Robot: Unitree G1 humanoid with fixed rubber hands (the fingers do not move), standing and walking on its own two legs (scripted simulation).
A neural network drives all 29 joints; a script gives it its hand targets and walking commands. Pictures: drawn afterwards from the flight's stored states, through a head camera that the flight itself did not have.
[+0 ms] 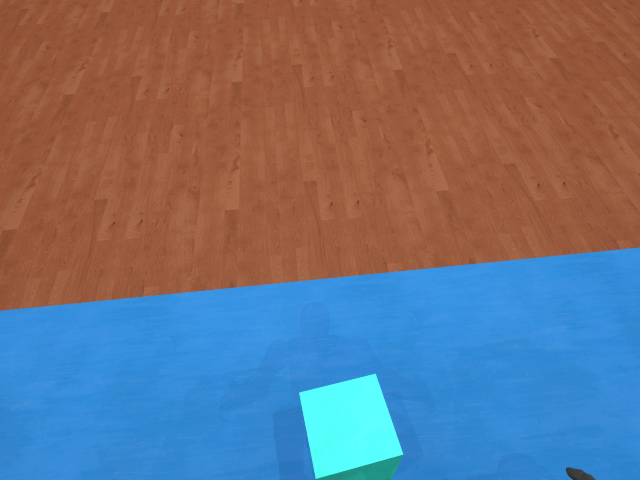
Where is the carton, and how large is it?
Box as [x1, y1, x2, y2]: [299, 374, 402, 479]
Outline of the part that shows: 375,374 299,393 316,479 392,478 401,458 402,452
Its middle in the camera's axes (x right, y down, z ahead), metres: +0.07 +0.55 +1.04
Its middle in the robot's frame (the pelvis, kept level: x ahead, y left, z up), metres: +0.37 -0.03 -0.66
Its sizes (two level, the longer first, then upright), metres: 0.210 0.200 0.250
